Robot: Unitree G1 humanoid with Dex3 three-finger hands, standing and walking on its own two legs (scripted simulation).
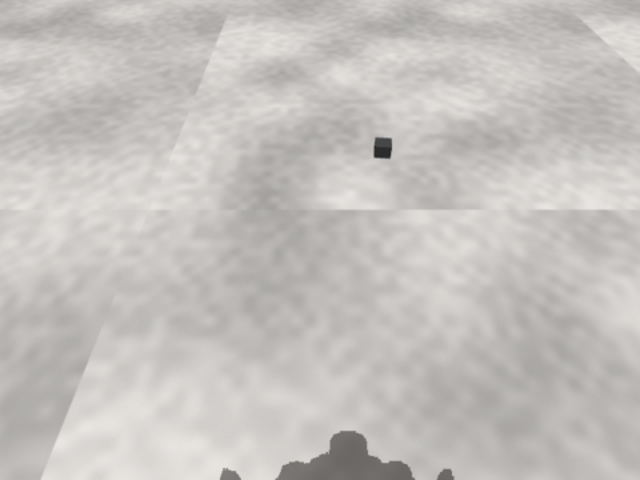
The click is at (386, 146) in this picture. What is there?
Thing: small box
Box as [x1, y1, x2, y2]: [374, 137, 391, 158]
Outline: 376,137 374,146 374,157 389,158 391,150 391,138
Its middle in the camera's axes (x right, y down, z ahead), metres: +0.33 -0.49 +2.01
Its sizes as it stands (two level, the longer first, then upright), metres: 0.083 0.081 0.068
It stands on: the floor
